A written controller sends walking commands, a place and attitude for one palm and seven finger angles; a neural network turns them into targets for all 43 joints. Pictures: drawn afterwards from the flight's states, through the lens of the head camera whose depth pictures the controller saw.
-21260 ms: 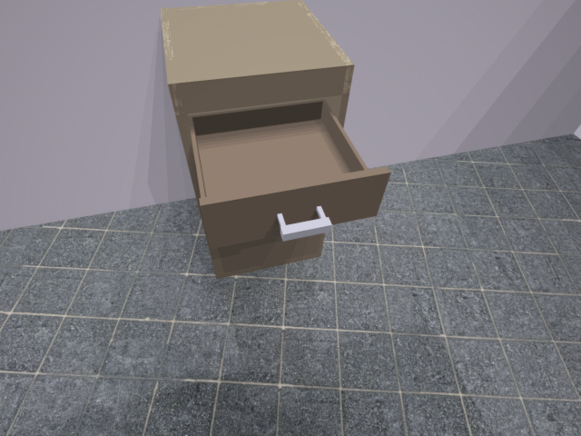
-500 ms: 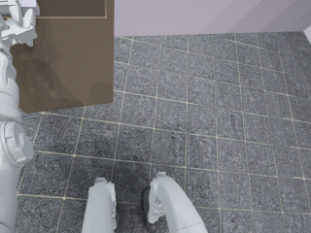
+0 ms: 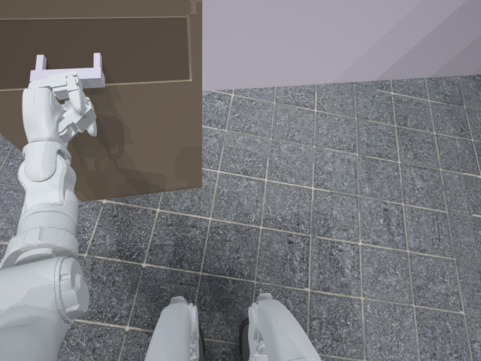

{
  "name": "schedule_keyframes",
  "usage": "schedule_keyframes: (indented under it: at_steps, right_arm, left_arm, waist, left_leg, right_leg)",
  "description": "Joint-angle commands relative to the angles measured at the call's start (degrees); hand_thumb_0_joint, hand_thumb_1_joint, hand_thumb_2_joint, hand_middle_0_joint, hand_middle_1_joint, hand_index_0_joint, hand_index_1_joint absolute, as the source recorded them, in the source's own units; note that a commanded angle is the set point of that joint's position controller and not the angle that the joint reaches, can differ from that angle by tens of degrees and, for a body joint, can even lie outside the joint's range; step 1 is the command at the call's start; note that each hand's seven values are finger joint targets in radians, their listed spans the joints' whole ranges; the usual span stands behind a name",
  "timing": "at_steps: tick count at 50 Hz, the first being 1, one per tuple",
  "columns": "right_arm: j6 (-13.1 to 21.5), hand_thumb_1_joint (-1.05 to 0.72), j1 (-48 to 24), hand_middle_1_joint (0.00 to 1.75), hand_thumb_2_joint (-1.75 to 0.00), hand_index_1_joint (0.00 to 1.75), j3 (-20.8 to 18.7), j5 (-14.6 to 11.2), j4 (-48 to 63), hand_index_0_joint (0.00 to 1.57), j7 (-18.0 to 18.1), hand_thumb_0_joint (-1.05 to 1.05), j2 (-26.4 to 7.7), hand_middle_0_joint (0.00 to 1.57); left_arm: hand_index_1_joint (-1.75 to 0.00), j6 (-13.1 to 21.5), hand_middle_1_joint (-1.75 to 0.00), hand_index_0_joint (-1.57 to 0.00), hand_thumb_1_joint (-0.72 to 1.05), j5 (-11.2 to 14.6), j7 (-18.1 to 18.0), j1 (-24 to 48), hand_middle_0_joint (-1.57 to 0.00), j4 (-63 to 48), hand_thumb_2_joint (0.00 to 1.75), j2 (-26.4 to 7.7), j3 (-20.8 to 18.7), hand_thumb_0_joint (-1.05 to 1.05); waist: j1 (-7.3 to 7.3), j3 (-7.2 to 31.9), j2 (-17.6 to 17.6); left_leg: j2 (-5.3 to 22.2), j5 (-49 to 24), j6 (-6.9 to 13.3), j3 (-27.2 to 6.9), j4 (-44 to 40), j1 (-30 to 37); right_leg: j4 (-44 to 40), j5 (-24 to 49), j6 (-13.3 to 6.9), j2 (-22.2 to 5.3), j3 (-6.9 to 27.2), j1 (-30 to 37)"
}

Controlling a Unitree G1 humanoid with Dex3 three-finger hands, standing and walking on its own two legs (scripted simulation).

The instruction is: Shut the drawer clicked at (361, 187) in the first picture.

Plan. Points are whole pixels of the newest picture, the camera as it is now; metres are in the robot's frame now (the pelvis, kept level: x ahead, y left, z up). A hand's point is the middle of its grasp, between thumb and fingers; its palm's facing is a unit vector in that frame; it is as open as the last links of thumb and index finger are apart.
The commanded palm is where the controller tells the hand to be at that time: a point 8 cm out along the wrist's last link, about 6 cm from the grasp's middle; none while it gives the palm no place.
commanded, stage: draw the hand back to the body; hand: left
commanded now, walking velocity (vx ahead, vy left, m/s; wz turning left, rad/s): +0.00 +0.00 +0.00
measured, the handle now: (69, 69) +0.58 +0.26 +0.03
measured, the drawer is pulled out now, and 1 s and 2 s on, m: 0.00 0.00 0.00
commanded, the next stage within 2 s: step back with the hand held close in 1.32 s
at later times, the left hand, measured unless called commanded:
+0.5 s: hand (38, 167) +0.35 +0.21 +0.14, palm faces +0.13 -0.99 -0.11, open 3.3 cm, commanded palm +0.31 +0.26 +0.16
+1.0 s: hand out of the picture +0.24 +0.22 +0.24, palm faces +0.37 -0.86 -0.34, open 3.3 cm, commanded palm +0.19 +0.26 +0.27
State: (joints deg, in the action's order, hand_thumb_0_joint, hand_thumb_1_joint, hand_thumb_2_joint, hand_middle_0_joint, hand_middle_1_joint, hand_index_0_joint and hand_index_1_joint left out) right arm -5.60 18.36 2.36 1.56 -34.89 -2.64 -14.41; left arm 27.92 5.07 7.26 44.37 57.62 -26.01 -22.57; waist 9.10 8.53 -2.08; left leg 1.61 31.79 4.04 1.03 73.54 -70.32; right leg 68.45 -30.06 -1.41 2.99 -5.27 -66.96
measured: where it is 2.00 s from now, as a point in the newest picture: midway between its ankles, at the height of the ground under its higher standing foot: outside the picture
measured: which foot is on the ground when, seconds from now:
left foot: down 0.00-1.00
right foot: down 0.00-1.00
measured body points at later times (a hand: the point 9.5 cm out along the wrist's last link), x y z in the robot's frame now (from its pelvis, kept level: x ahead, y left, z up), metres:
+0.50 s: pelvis +0.03 -0.01 +0.07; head +0.08 +0.00 +0.52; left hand +0.34 +0.26 +0.15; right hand +0.19 -0.25 -0.02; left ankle +0.01 +0.07 -0.62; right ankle +0.01 -0.11 -0.62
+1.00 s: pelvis +0.04 -0.02 +0.12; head +0.03 -0.05 +0.57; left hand +0.22 +0.27 +0.26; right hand +0.25 -0.23 +0.04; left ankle +0.01 +0.07 -0.62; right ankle +0.01 -0.11 -0.62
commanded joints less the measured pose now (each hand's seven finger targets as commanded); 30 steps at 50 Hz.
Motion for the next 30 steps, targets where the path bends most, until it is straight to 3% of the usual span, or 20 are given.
schedule_keyframes:
  at_steps: [1, 3, 4, 6, 7, 8, 9, 13, 14, 18, 22, 23, 24, 25, 27, 28, 30]
  right_arm:
    - [-0.2, -0.9, 8.9, 0.3, -0.9, 0.3, -4.9, -1.7, 4.8, 0.2, 0.7, 0.0, -10.4, 0.2]
    - [-0.1, -0.9, 8.2, 0.3, -0.9, 0.3, -5.1, -2.5, 5.6, 0.2, 1.0, 0.0, -10.1, 0.2]
    - [0.2, -0.9, 7.7, 0.3, -0.9, 0.3, -5.1, -2.9, 6.1, 0.2, 1.1, 0.0, -9.7, 0.2]
    - [0.9, -0.9, 6.6, 0.3, -0.9, 0.3, -5.1, -3.4, 6.7, 0.2, 1.8, 0.0, -9.4, 0.2]
    - [1.3, -0.9, 6.1, 0.3, -0.9, 0.3, -4.8, -3.5, 6.9, 0.2, 2.2, 0.0, -9.4, 0.2]
    - [1.7, -0.9, 5.5, 0.3, -0.9, 0.3, -4.6, -3.6, 6.8, 0.2, 2.5, 0.0, -8.9, 0.2]
    - [2.2, -0.9, 4.6, 0.3, -0.9, 0.3, -4.5, -3.8, 6.6, 0.2, 2.7, 0.0, -8.7, 0.2]
    - [3.7, -0.9, 3.2, 0.3, -0.9, 0.3, -4.6, -3.9, 6.8, 0.2, 3.2, 0.0, -8.8, 0.2]
    - [4.1, -0.9, 2.4, 0.3, -0.9, 0.3, -4.6, -4.1, 7.3, 0.2, 3.3, 0.0, -8.5, 0.2]
    - [5.1, -0.9, 0.0, 0.3, -0.9, 0.3, -4.3, -4.6, 9.0, 0.2, 3.8, 0.0, -8.6, 0.2]
    - [6.5, -0.9, -3.6, 0.3, -0.9, 0.3, -3.8, -5.1, 11.5, 0.2, 4.5, 0.0, -8.1, 0.2]
    - [4.9, -0.9, -7.2, 0.3, -0.9, 0.3, -4.2, -5.1, 13.0, 0.2, 5.4, 0.0, -7.1, 0.2]
    - [4.6, -0.9, -7.6, 0.3, -0.9, 0.3, -3.8, -4.9, 14.4, 0.2, 6.0, 0.0, -6.1, 0.2]
    - [4.4, -0.9, -8.1, 0.3, -0.9, 0.3, -3.6, -4.9, 14.3, 0.2, 6.5, 0.0, -6.2, 0.2]
    - [4.1, -0.9, -9.7, 0.3, -0.9, 0.3, -3.1, -5.0, 14.2, 0.2, 7.4, 0.0, -6.3, 0.2]
    - [4.1, -0.9, -10.2, 0.3, -0.9, 0.3, -2.8, -4.9, 13.9, 0.2, 7.8, 0.0, -6.1, 0.2]
    - [4.8, -0.9, -11.1, 0.3, -0.9, 0.3, -2.5, -4.8, 13.7, 0.2, 8.2, 0.0, -6.0, 0.2]
  left_arm:
    - [-1.6, 2.1, -1.6, -1.4, 0.9, 4.0, 1.2, 8.6, -1.4, -25.2, 0.9, -9.2, 0.8, 0.0]
    - [-1.6, -0.3, -1.6, -1.4, 0.9, 5.2, 0.9, 1.9, -1.4, -30.6, 0.9, -7.8, 1.8, 0.0]
    - [-1.6, -1.5, -1.6, -1.4, 0.9, 6.0, 0.6, -0.5, -1.4, -33.0, 0.9, -5.9, 3.0, 0.0]
    - [-1.6, -2.9, -1.6, -1.4, 0.9, 7.1, -0.6, -4.8, -1.4, -37.2, 0.9, -7.2, 1.2, 0.0]
    - [-1.6, -3.2, -1.6, -1.4, 0.9, 7.3, -1.3, -7.4, -1.4, -38.0, 0.9, -7.8, 0.4, 0.0]
    - [-1.6, -3.4, -1.6, -1.4, 0.9, 7.1, -1.6, -8.1, -1.4, -37.5, 0.9, -5.9, 1.8, 0.0]
    - [-1.6, -3.1, -1.6, -1.4, 0.9, 7.1, -1.7, -6.5, -1.4, -39.1, 0.9, -3.7, 4.2, 0.0]
    - [-1.6, -2.5, -1.6, -1.4, 0.9, 7.4, -0.8, -11.6, -1.4, -43.1, 0.9, -2.4, 5.8, 0.0]
    - [-1.6, -2.8, -1.6, -1.4, 0.9, 7.7, 0.0, -13.5, -1.4, -43.8, 0.9, 0.0, 8.0, 0.0]
    - [-1.6, -5.8, -1.6, -1.4, 0.9, 9.5, 2.1, -21.6, -1.4, -45.6, 0.9, -0.8, 6.8, 0.0]
    - [-1.6, -8.2, -1.6, -1.4, 0.9, 11.0, 2.3, -26.1, -1.4, -52.2, 0.9, -1.4, 5.8, 0.0]
    - [-1.6, -11.5, -1.6, -1.4, 0.9, 3.0, -3.6, -28.0, -1.4, -55.6, 0.9, -8.0, 6.4, 0.0]
    - [-1.6, -13.5, -1.6, -1.4, 0.9, 2.7, -6.6, -30.3, -1.4, -58.6, 0.9, -3.6, 8.7, 0.0]
    - [-1.6, -15.4, -1.6, -1.4, 0.9, 2.0, -8.7, -33.7, -1.4, -59.4, 0.9, -2.9, 9.3, 0.0]
    - [-1.6, -17.8, -1.6, -1.4, 0.9, 1.3, -11.5, -35.2, -1.4, -60.7, 0.9, -4.3, 8.6, 0.0]
    - [-1.6, -18.6, -1.6, -1.4, 0.9, 1.0, -12.3, -35.2, -1.4, -61.5, 0.9, -3.0, 9.7, 0.0]
    - [-1.6, -19.6, -1.6, -1.4, 0.9, 0.5, -13.6, -35.5, -1.4, -64.8, 0.9, -3.5, 9.2, 0.0]
  waist:
    - [-3.16, 38.9, -11.6]
    - [-3.85, 36.9, -9.3]
    - [-3.69, 35.1, -7.6]
    - [-4.25, 31.5, -3.6]
    - [-4.58, 30.0, -3.6]
    - [-3.99, 27.2, -2.5]
    - [-3.2, 24.3, -3.2]
    - [-4.04, 22.4, -5.8]
    - [-3.88, 21.3, -6.5]
    - [-5.52, 18.4, -3.0]
    - [-6.96, 14.8, -2.6]
    - [-9.41, 17.2, -2.5]
    - [-8.15, 14.2, -2.9]
    - [-8.47, 12.6, -1.9]
    - [-8.18, 8.1, 0.7]
    - [-7.83, 6.8, 0.5]
    - [-8.4, 6.0, -0.8]
  left_leg:
    - [1.3, -43.7, -4.2, -6.8, -11.2, 41.3]
    - [1.6, -47.5, -4.4, -6.9, -13.3, 43.1]
    - [1.4, -45.9, -3.8, -6.3, -14.3, 42.5]
    - [0.8, -41.7, -3.1, -5.0, -16.5, 39.6]
    - [0.5, -40.3, -2.8, -4.4, -17.0, 38.5]
    - [0.5, -38.0, -2.8, -4.1, -18.1, 37.7]
    - [0.4, -36.5, -2.8, -4.0, -18.9, 37.9]
    - [0.5, -37.6, -3.5, -4.5, -21.7, 43.9]
    - [0.5, -37.9, -3.5, -4.4, -22.3, 45.2]
    - [0.1, -35.4, -3.0, -4.2, -25.4, 44.5]
    - [-0.5, -29.4, -2.6, -3.7, -28.7, 43.9]
    - [-0.6, -28.5, -2.6, -3.3, -31.9, 48.1]
    - [-0.5, -26.6, -2.7, -2.9, -33.7, 48.5]
    - [-0.4, -25.2, -2.4, -2.6, -34.9, 48.4]
    - [-0.2, -22.0, -2.0, -2.6, -37.4, 48.4]
    - [-0.3, -22.0, -1.9, -2.5, -38.7, 50.0]
    - [-0.2, -23.0, -1.9, -2.6, -40.8, 53.2]
  right_leg:
    - [-9.3, 26.5, -0.3, 0.6, 2.3, 17.6]
    - [-11.1, 28.7, 0.0, 0.5, 1.9, 20.4]
    - [-12.5, 29.5, 0.3, 0.6, 2.0, 22.2]
    - [-14.6, 31.2, 0.6, 0.5, 2.5, 27.5]
    - [-15.1, 31.7, 0.5, 0.4, 3.0, 28.8]
    - [-15.7, 30.7, 0.7, 0.3, 2.9, 29.0]
    - [-16.4, 29.5, 0.7, 0.3, 2.8, 28.4]
    - [-18.8, 27.7, 0.2, 0.3, 2.6, 29.2]
    - [-19.6, 27.5, 0.2, 0.2, 2.5, 29.1]
    - [-22.1, 27.8, 0.2, -0.2, 2.5, 34.5]
    - [-24.4, 25.6, 0.0, -0.6, 2.5, 38.2]
    - [-28.1, 24.3, -1.0, -2.1, 5.6, 42.0]
    - [-29.8, 23.9, -0.8, -2.4, 5.2, 43.1]
    - [-30.9, 23.5, -0.7, -2.7, 5.3, 45.2]
    - [-34.0, 21.5, -0.5, -2.7, 5.6, 46.6]
    - [-35.0, 21.8, -0.5, -2.7, 5.6, 47.4]
    - [-37.0, 22.5, -0.6, -2.9, 5.5, 49.5]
